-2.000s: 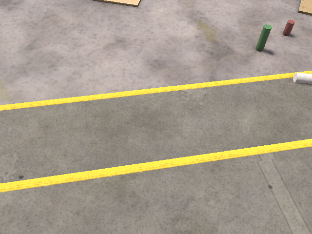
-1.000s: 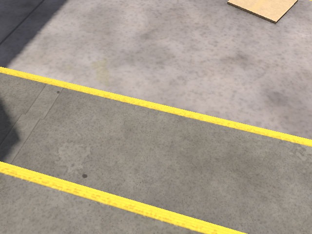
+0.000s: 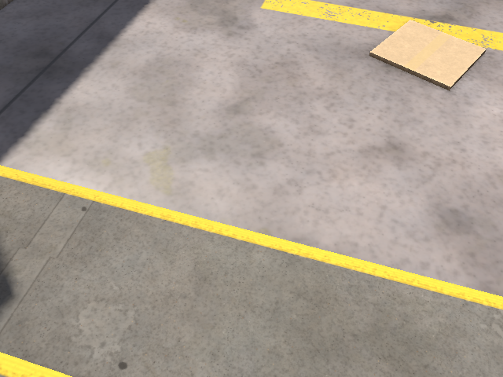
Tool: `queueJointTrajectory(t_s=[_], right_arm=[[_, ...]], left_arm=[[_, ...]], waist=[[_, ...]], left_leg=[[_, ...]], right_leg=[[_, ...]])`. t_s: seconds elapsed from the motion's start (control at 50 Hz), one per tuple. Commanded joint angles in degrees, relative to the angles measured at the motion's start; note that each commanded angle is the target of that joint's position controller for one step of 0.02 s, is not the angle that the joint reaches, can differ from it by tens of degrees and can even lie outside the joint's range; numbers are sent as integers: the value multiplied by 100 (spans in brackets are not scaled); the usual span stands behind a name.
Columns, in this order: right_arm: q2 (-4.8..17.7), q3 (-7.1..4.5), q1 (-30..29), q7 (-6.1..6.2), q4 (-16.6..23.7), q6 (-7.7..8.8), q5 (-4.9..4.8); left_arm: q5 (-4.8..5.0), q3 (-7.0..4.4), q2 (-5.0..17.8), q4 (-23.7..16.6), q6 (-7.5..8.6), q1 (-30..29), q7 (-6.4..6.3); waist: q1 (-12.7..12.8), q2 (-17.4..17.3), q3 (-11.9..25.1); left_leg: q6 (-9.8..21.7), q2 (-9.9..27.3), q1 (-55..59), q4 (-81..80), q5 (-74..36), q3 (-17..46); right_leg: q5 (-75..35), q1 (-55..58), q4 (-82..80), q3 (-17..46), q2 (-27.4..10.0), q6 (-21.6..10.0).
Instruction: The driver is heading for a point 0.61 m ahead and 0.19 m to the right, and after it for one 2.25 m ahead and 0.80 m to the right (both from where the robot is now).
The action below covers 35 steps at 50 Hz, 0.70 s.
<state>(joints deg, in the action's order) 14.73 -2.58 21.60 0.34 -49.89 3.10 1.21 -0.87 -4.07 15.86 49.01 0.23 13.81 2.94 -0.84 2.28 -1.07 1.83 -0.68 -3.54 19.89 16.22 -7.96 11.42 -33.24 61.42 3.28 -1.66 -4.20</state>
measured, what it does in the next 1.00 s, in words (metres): goes down, turning right: right foot, then left foot 0.16 m lower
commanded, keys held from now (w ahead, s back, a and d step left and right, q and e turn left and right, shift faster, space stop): w+e+shift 0.50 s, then w+shift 0.50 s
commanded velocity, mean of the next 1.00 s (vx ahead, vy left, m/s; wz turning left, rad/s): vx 0.96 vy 0.00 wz -0.60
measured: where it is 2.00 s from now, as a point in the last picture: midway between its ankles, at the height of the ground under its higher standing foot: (407, 171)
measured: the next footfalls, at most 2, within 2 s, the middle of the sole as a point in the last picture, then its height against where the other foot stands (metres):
right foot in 0.24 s outside the picture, level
left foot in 0.72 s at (281, 325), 0.16 m lower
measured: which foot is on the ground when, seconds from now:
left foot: down 0.00-0.26, up 0.28-0.70, down 0.72-1.00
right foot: up 0.00-0.22, down 0.24-0.72, up 0.74-1.00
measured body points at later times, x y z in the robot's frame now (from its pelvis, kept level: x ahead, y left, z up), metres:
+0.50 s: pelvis +0.32 -0.08 -0.04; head +0.33 -0.09 +0.41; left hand +0.39 +0.19 -0.17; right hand +0.44 -0.38 -0.12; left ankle +0.54 +0.06 -0.70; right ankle +0.21 -0.08 -0.74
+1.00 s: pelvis +0.74 -0.22 -0.17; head +0.76 -0.23 +0.28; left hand +1.07 -0.19 -0.25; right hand +0.49 -0.31 -0.30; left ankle +0.70 -0.08 -0.90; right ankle +0.82 -0.42 -0.85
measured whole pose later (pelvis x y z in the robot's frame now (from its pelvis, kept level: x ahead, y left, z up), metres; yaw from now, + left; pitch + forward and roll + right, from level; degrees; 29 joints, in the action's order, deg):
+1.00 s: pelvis +0.74 -0.22 -0.17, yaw -37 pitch +1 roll +3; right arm 11.3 -2.4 34.1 -0.7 -62.3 5.9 0.0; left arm -2.1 -0.2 14.5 42.8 3.0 -1.6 2.6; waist -4.6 3.4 -1.3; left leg 3.1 -6.0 0.7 20.5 22.1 -4.8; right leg 0.4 -41.5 47.9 1.7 -3.6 -4.5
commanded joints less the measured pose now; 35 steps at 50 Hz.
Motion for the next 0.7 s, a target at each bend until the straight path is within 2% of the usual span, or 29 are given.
queueJointTrajectory(t_s=[0.02, 0.04, 0.08, 0.1, 0.12, 0.14, 0.18, 0.2, 0.22, 0.24, 0.26, 0.28, 0.3, 0.32, 0.34, 0.36, 0.4, 0.42, 0.44, 0.46, 0.5, 0.54, 0.56, 0.6, 0.62, 0.64, 0.66, 0.68, 0.7], right_arm=[[534, -113, 140, 23, 91, 178, -21], [526, -101, 100, 25, 59, 200, -35], [668, -134, 63, 57, 15, 274, -24], [724, -154, 88, 82, -61, 301, 6], [729, -156, 54, 114, -26, 339, 65], [825, -176, 57, 144, -98, 387, 73], [927, -189, -358, 172, 10, 344, 32], [1056, -219, -560, 205, 67, 272, 16], [1282, -271, -925, 204, 192, 183, 14], [1442, -326, -1423, 138, 311, 105, -35], [921, -251, -1686, 2, 323, 113, -30], [-54, 46, -685, 53, 534, 144, 112], [378, -1, -926, 29, 909, 270, 231], [683, -73, -1075, 7, 963, 348, 191], [918, -160, -1305, 9, 865, 271, 142], [844, -149, -1316, 36, 777, 113, 170], [639, -65, -1592, -29, 805, -180, 282], [661, -85, -1498, -62, 711, -197, 245], [592, -58, -1622, -130, 693, -159, 239], [736, -138, -2359, -125, 902, -67, 118], [459, -35, -2735, -251, 1053, -26, 189], [337, -18, -2579, -379, 996, -29, 120], [308, -25, -2559, -401, 1037, -37, 41], [292, -9, -2755, -364, 1162, -27, 33], [351, -36, -2759, -327, 1197, 3, 31], [463, -96, -2577, -265, 1171, 70, -13], [600, -170, -1948, -175, 980, 120, -51], [769, -266, -1038, -77, 719, 134, -76], [808, -325, 75, -11, 343, 151, 7]], left_arm=[[11, -11, 172, -457, -7, -716, 89], [29, -6, 197, -577, -6, -1031, 155], [3, 45, 167, -707, 3, -1359, 253], [-32, 68, 157, -750, 12, -1487, 304], [-52, 30, 283, -721, 34, -1459, 340], [-98, -20, 346, -613, 22, -1125, 328], [-51, -83, 500, -401, -5, -367, 192], [-45, -141, 611, -232, -46, 258, 107], [-47, -252, 848, -29, -88, 1184, 24], [-42, -439, 1182, 315, -118, 2487, -103], [129, -522, 1275, 440, -138, 2374, -146], [120, -257, 1152, 12, -17, 812, -30], [254, -334, 1313, -237, 33, 969, -62], [102, -340, 1282, -204, 35, 879, -166], [41, -275, 1059, -242, 92, 490, -211], [-18, -238, 1023, -277, 165, 224, -241], [24, -248, 1064, -332, 258, 256, -319], [-135, -229, 1070, -264, 354, 453, -309], [-68, -246, 1067, -146, 408, 829, -309], [-1, -214, 940, 45, 498, 1233, -345], [56, -164, 766, 104, 511, 1303, -360], [42, -139, 773, 72, 457, 1327, -383], [49, -97, 695, 91, 437, 1377, -388], [-9, -79, 648, 180, 455, 1630, -387], [-93, -88, 670, 203, 458, 1638, -428], [-186, -95, 711, 188, 457, 1564, -490], [-254, -92, 752, 208, 423, 1468, -545], [-255, -112, 830, 261, 417, 1403, -573], [-141, -139, 773, 253, 387, 1196, -572]], waist=[[-67, -744, -673], [-72, -578, -832], [-77, -696, -840], [-48, -751, -839], [-28, -643, -692], [210, -714, -514], [696, -694, -109], [1040, -803, 151], [1539, -822, 461], [2188, -628, 893], [2170, 957, 396], [400, 1223, -31], [540, 475, 722], [357, -60, 239], [97, -400, -401], [-88, -368, -658], [-54, -248, -656], [58, -315, -480], [151, -232, -334], [426, -330, -540], [583, -227, -410], [606, 4, -207], [610, 166, -202], [757, 199, -299], [794, 314, -460], [683, 303, -504], [355, 189, -317], [-61, 144, 198], [-691, -247, 462]], left_leg=[[214, 1380, 162, -1565, 77, 708], [196, 1303, -110, -1652, -136, 439], [169, 1217, -300, -1730, -507, -98], [165, 1195, -525, -1795, -702, -342], [224, 1206, -595, -1664, -1011, -505], [221, 1432, -222, -1231, -2080, -553], [89, 1327, 92, 14, -5178, -1029], [97, 1406, -67, 911, -6624, -1091], [161, 1589, -629, 2315, -7383, -949], [209, 1601, -1598, 4486, -6719, -706], [64, 405, -3333, 7492, -1172, -556], [23, 261, -4743, 8041, 1471, 374], [-198, 80, -4981, 7426, 1096, 1152], [-391, 364, -4841, 6420, 1046, 1360], [-516, 641, -4432, 5715, 1009, 1482], [-596, 713, -4067, 5336, 1086, 1434], [-688, 759, -3416, 4521, 758, 1106], [-634, 757, -3097, 4335, -308, 986], [-534, 760, -3013, 4042, -908, 920], [-426, 777, -3689, 3408, -2018, 1243], [-316, 463, -3145, 2325, -3181, 975], [-161, 299, -2624, 1973, -3727, 793], [-108, 269, -2380, 1887, -3888, 708], [-58, 239, -2141, 1490, -3673, 708], [-103, 254, -2192, 1185, -3456, 710], [-157, 327, -2099, 794, -3343, 746], [-143, 469, -1801, 308, -3423, 892], [-107, 450, -1101, 88, -3788, 824], [-95, 511, 47, -565, -4451, 782]], right_leg=[[-830, -1352, -80, -66, -249, 53], [-1091, -1181, -599, -113, -212, 61], [-1536, -702, -1240, -563, -166, 24], [-1669, -241, -1477, -742, -143, -49], [-1992, 223, -1264, -1122, 4, -150], [-2234, 325, -776, -936, -122, -351], [-1302, 1029, -667, -1248, 205, -718], [-592, 1766, -433, -1477, 457, -840], [157, 2863, -463, -1434, 577, -998], [865, 4370, -794, -1154, 647, -1250], [714, 4957, -1889, -406, 386, -1562], [-1417, 4336, -2209, 1784, -340, -1572], [-1224, 4582, -3404, 3491, -942, -2276], [538, 3626, -4338, 4162, -1441, -2296], [1049, 2509, -4282, 3960, -1372, -2132], [1015, 1744, -4056, 3500, -1076, -1954], [406, 911, -4107, 2695, -581, -1704], [-283, 915, -4020, 2420, -494, -1647], [-564, 1080, -3958, 2293, -370, -1573], [-204, 1541, -3705, 2305, -211, -1470], [529, 1355, -3504, 2007, 218, -1233], [402, 1346, -3247, 1779, 275, -1112], [380, 1305, -3185, 1680, 252, -1025], [213, 1583, -2872, 1633, 199, -893], [-16, 1932, -2655, 1645, 224, -839], [-394, 2316, -2333, 1707, 221, -781], [-1210, 2842, -1484, 1618, 318, -736], [-2073, 3159, -367, 1527, 392, -733], [-1928, 2795, 1194, 1153, 532, -684]])
Keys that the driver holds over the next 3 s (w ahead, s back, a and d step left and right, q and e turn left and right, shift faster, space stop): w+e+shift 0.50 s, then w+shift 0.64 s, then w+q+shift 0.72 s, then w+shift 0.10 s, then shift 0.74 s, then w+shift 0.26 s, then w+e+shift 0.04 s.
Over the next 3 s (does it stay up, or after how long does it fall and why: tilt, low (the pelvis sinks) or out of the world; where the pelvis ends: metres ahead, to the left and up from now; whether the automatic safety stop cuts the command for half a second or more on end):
stays up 2.02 -0.74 -0.32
